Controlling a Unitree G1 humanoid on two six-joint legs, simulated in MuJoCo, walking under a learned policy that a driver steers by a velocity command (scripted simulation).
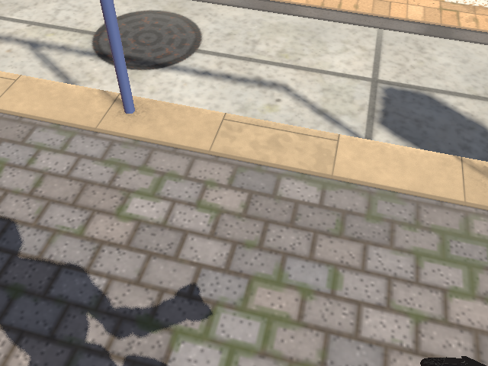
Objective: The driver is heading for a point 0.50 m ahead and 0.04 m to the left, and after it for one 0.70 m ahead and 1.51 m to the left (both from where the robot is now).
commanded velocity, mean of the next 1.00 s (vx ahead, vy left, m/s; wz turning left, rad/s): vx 0.52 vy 0.00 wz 0.32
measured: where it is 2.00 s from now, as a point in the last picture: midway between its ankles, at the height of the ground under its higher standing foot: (255, 278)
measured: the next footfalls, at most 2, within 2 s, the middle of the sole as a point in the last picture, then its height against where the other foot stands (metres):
right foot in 0.36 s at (300, 364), level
left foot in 0.80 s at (239, 277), level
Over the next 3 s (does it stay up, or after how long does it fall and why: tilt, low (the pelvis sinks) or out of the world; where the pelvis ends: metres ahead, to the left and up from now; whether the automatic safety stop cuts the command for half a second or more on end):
stays up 0.69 0.02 0.02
